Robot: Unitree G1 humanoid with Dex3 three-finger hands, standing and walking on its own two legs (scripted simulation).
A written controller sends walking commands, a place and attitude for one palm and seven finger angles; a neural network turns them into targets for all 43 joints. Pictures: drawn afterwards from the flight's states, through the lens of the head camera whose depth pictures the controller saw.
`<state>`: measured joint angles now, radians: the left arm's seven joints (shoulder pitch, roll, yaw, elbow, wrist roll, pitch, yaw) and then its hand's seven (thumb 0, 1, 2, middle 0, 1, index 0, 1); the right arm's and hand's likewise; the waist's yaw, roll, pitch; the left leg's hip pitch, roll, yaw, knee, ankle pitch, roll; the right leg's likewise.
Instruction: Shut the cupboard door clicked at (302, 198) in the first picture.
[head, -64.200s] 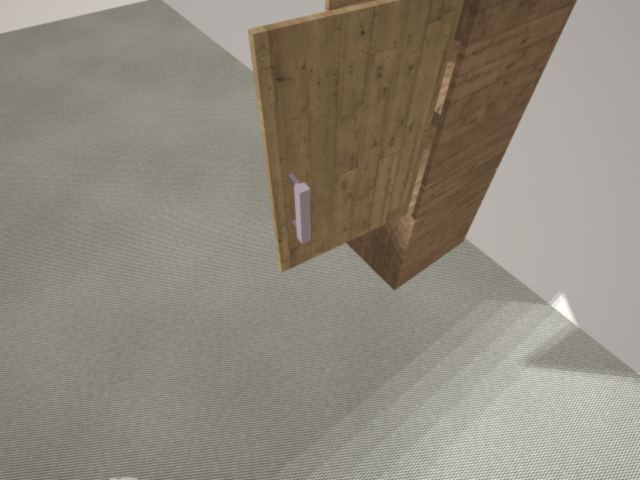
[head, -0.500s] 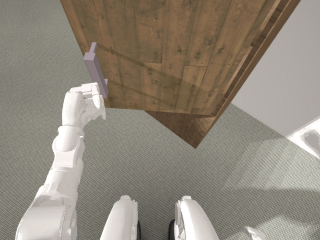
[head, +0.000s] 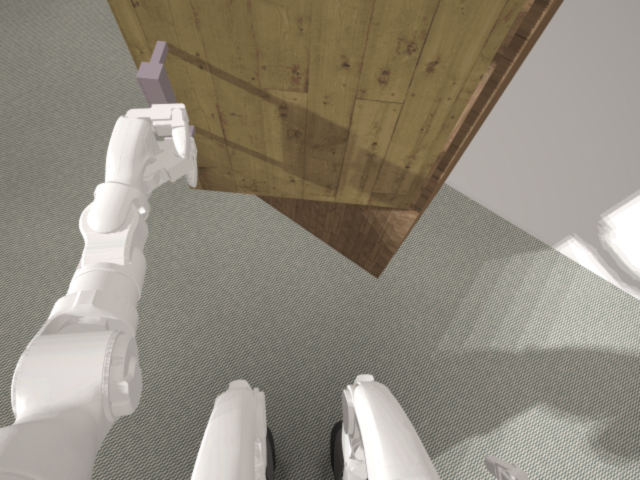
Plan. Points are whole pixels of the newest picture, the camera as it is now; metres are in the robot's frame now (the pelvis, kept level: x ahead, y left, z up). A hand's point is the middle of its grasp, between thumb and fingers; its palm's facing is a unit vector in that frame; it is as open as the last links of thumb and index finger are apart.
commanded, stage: push the door shut along its arc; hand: left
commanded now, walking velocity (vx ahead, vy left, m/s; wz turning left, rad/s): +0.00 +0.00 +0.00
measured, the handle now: (173, 108) +0.57 +0.16 +0.05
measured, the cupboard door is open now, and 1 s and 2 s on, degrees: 32 18 16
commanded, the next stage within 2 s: pull the fist back off the door in 0.94 s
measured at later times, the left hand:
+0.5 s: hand (214, 126) +0.54 +0.11 +0.05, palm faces -0.30 -0.95 -0.05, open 3.1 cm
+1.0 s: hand (254, 89) +0.60 +0.06 +0.05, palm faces -0.40 -0.92 -0.02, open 3.1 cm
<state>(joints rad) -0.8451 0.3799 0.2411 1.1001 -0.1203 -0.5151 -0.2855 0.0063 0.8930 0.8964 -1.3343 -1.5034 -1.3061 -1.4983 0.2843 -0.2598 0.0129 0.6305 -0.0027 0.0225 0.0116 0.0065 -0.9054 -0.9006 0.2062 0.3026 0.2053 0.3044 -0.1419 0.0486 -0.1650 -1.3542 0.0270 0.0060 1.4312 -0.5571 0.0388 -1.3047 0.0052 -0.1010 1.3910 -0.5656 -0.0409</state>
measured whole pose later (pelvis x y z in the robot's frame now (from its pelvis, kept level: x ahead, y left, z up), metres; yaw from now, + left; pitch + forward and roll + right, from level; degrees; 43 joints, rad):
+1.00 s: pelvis +0.00 +0.00 -0.03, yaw -3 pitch +35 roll -6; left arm -1.34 0.59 0.25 1.30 0.01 -0.28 -0.39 0.01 0.90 0.90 -1.30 -1.50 -1.30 -1.50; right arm 0.36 -0.26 0.06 0.65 -0.04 -0.04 0.01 0.00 -0.90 -0.90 0.21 0.30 0.21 0.30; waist -0.32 0.07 -0.13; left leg -1.58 0.06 -0.02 1.55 -0.59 0.04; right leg -1.52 0.04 -0.12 1.47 -0.57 -0.04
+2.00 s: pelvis +0.01 +0.00 +0.01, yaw +0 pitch +28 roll -2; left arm -0.89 0.24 0.18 1.15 -0.03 -0.53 0.01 0.01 0.90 0.90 -1.30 -1.50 -1.30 -1.50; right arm 0.28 -0.23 0.00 0.63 -0.04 0.05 0.07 0.00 -0.91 -0.90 0.20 0.30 0.20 0.30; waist -0.16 0.06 -0.17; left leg -1.32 0.02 0.01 1.39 -0.56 0.03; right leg -1.28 0.01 -0.09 1.36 -0.57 -0.04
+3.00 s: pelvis +0.06 +0.00 +0.15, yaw +2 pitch -1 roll +0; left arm 0.28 0.30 0.13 -0.14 -0.08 -0.04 0.10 0.01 0.90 0.90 -0.77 -0.92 -0.77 -0.91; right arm 0.19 -0.20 0.07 0.54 0.03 0.01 -0.08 0.01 -0.90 -0.90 0.21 0.30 0.21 0.30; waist 0.04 0.07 -0.04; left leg -0.23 -0.02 0.03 0.54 -0.31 0.04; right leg -0.20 0.00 -0.05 0.53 -0.32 -0.02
